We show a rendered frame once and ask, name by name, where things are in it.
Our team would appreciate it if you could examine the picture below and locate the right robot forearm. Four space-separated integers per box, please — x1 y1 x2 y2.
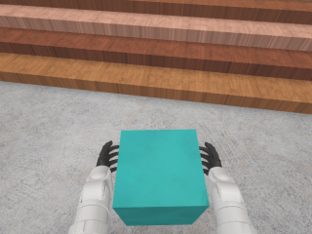
207 167 257 234

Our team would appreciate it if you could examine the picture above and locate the carton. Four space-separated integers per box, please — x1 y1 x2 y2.
112 129 210 226

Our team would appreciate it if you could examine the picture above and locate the robot right hand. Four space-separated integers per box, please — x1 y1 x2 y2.
199 142 222 176

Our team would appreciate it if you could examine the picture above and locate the robot left hand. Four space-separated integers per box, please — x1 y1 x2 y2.
96 140 120 173

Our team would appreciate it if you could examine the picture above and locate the left robot forearm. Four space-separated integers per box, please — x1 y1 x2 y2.
68 165 113 234

